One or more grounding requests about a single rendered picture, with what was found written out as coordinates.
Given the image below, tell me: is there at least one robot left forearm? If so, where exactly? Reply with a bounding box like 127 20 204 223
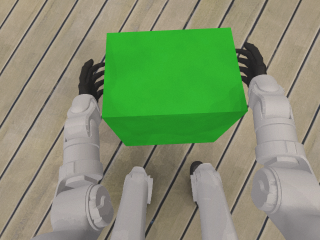
50 94 104 227

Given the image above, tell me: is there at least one robot left shin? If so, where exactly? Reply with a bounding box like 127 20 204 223
123 166 148 189

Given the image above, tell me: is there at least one carton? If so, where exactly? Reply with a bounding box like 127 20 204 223
102 27 248 146

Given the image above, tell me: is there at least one robot right forearm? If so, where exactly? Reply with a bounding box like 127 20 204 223
247 74 320 187

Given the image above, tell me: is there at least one robot left upper arm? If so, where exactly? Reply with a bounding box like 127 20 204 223
30 183 114 240

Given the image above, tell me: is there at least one robot right shin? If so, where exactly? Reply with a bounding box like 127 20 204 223
194 163 223 185

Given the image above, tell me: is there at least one robot shin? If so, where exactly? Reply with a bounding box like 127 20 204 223
123 166 148 189
194 163 223 185

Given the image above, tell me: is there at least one robot right hand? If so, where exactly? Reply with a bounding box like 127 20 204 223
235 42 267 88

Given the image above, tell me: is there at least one robot left hand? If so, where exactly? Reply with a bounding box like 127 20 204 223
78 59 105 103

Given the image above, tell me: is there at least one robot right upper arm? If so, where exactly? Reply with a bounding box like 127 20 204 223
250 166 320 240

